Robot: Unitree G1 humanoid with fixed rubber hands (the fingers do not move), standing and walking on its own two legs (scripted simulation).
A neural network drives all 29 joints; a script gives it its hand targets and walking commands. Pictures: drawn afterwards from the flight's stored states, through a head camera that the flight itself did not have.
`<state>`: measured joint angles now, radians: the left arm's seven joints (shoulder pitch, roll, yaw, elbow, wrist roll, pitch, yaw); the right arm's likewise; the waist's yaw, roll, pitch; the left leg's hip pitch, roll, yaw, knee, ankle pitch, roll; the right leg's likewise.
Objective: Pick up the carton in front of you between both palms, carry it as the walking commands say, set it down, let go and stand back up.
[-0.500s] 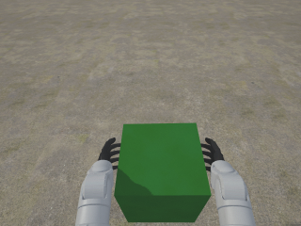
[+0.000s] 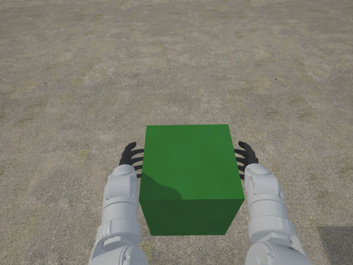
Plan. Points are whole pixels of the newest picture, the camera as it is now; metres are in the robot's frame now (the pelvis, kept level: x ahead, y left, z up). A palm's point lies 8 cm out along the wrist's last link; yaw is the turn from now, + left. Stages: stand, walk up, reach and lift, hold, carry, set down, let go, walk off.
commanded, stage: set down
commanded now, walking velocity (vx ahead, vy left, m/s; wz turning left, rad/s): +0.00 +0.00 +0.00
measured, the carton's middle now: (187, 183) +0.34 +0.02 -0.04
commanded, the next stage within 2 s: none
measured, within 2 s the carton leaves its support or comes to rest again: neither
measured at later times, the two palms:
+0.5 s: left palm (134, 194) +0.37 +0.19 -0.17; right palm (223, 186) +0.42 -0.11 -0.18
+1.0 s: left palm (136, 204) +0.40 +0.21 -0.31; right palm (211, 194) +0.47 -0.08 -0.32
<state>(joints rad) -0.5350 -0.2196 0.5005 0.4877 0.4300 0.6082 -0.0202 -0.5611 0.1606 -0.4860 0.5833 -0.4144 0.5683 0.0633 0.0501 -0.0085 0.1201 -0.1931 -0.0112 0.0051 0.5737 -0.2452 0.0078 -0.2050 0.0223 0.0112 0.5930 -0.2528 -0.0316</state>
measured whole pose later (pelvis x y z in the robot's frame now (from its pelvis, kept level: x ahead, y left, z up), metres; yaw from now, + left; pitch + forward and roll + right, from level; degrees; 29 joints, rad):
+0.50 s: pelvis -0.02 +0.00 -0.10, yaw +0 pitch +32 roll +1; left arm -0.63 -0.17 0.49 0.42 0.23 0.22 0.03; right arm -0.74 0.05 -0.33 0.60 -0.22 0.20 0.00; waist 0.08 -0.02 -0.04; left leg -1.32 -0.01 0.01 1.14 -0.38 0.00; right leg -1.33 0.03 0.01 1.15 -0.38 -0.02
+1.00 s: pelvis -0.04 -0.01 -0.22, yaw +0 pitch +46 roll +2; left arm -0.89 -0.09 0.58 0.52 0.21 0.29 0.03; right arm -1.04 -0.02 -0.32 0.74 -0.22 0.28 -0.05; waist 0.12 -0.05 -0.13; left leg -1.90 -0.01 0.00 1.59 -0.49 -0.03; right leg -1.92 0.05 0.00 1.60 -0.48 -0.03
